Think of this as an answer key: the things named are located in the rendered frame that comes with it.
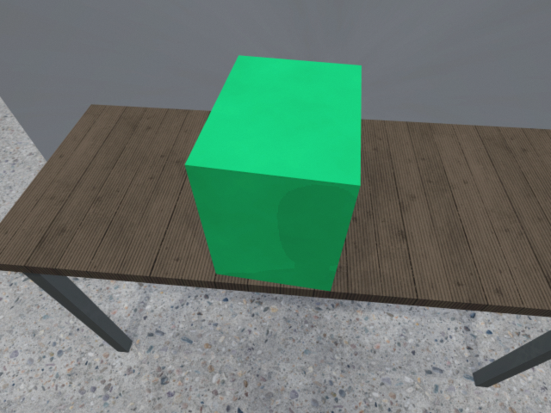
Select carton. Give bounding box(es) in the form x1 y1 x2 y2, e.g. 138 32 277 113
185 55 362 291

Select table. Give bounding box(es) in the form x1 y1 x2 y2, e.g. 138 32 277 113
0 104 551 387

